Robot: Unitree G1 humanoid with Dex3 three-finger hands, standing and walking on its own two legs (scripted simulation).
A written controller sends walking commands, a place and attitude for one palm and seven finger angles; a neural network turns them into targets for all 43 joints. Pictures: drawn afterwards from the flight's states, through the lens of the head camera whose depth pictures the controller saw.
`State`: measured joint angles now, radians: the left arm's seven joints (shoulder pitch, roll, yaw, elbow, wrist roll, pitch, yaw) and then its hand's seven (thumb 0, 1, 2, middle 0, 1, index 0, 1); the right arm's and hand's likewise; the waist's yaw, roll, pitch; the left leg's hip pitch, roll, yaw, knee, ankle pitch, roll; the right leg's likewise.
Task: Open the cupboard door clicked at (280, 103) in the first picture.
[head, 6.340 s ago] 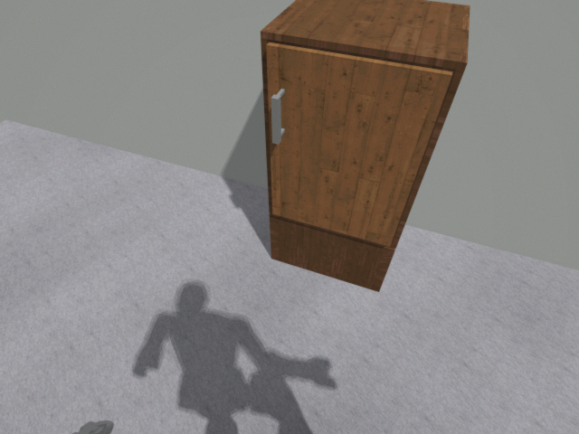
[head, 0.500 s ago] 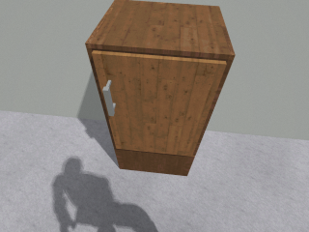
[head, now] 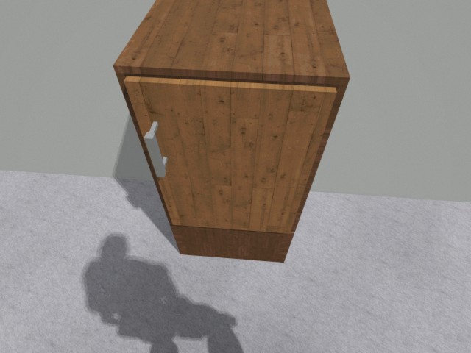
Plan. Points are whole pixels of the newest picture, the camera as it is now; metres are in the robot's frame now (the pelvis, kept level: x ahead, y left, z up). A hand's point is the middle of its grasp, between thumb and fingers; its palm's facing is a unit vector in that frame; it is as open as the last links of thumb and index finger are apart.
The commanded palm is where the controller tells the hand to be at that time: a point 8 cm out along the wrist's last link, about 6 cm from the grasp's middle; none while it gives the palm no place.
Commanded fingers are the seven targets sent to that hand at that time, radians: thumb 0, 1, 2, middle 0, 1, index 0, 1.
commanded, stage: come to a stop and stand still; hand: left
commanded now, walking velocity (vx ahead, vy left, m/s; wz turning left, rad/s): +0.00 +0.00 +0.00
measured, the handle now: (158, 150) +0.55 +0.22 -0.03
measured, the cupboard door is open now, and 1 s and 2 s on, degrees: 0 0 0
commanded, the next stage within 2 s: look again from close up in 0.64 s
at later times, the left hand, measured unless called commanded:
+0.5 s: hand out of the picture -0.02 +0.27 -0.15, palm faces +0.02 -0.94 -0.34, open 7.4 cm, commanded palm none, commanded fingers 0.00 0.90 0.90 -0.20 -0.30 -0.20 -0.30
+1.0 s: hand out of the picture +0.00 +0.24 -0.16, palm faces -0.03 -0.96 -0.26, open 7.4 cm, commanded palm none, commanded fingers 0.00 0.90 0.90 -0.20 -0.30 -0.20 -0.30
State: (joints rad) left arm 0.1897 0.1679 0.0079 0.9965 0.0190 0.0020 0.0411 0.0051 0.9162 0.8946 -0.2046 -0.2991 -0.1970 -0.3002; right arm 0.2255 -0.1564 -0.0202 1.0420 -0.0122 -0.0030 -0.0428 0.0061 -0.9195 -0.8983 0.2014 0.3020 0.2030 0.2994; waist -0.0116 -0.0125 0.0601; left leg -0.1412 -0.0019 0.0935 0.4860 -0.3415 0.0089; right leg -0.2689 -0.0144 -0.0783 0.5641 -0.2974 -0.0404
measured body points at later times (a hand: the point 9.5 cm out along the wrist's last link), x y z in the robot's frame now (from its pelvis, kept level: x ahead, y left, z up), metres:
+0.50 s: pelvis -0.07 +0.03 +0.00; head -0.09 +0.02 +0.45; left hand -0.02 +0.32 -0.12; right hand +0.00 -0.26 -0.13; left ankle -0.06 +0.11 -0.73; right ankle +0.00 -0.09 -0.73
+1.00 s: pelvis -0.05 +0.03 +0.01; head -0.05 +0.03 +0.46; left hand +0.00 +0.29 -0.14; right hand -0.01 -0.24 -0.14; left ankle -0.06 +0.11 -0.73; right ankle +0.00 -0.09 -0.73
